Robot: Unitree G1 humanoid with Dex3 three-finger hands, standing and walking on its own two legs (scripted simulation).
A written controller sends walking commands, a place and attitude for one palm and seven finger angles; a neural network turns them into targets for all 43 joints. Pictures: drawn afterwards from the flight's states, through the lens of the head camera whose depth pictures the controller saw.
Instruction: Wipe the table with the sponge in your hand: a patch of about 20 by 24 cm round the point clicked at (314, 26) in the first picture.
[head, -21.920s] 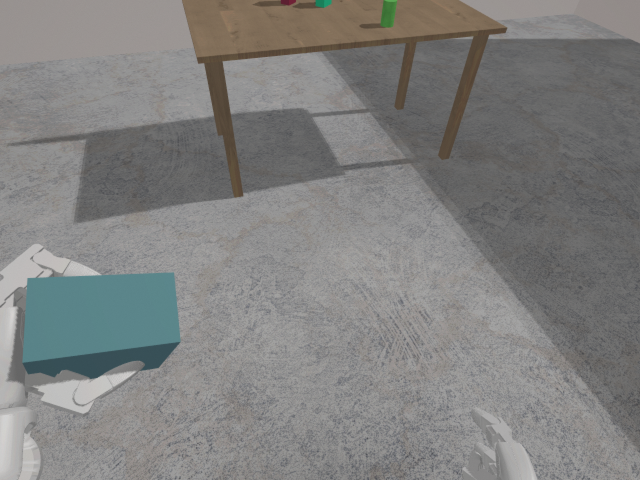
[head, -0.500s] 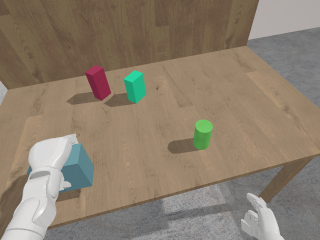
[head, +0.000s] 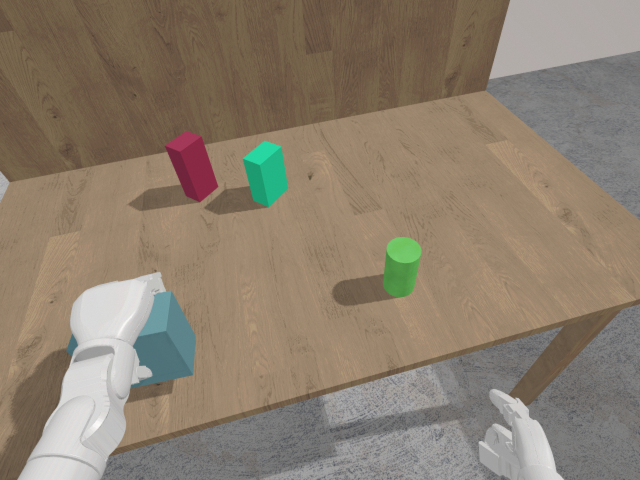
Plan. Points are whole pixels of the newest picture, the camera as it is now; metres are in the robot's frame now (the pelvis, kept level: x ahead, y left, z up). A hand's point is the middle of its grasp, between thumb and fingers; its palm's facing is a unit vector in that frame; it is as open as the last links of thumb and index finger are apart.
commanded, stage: lower the sponge onto the table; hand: left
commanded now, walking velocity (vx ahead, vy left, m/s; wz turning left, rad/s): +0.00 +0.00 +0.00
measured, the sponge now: (144, 349) +0.26 +0.30 -0.01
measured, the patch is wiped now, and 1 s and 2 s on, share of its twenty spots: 0.00 0.00 0.25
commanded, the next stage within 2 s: wipe forward along the first lane in 1.06 s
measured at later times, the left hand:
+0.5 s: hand (135, 345) +0.25 +0.30 +0.01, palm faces -0.08 -0.06 -0.99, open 10.4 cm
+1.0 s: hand (139, 347) +0.26 +0.31 -0.01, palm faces -0.08 -0.05 -0.99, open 10.4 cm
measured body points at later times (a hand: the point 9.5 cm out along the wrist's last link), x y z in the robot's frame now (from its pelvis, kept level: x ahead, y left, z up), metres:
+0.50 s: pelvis +0.00 +0.00 +0.00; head +0.02 -0.02 +0.45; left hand +0.25 +0.30 +0.06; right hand +0.20 -0.23 -0.11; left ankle +0.01 +0.13 -0.74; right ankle +0.01 -0.13 -0.74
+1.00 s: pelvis +0.00 +0.00 -0.01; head +0.02 -0.02 +0.44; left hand +0.26 +0.31 +0.05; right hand +0.18 -0.24 -0.12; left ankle +0.01 +0.13 -0.74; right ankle +0.01 -0.13 -0.74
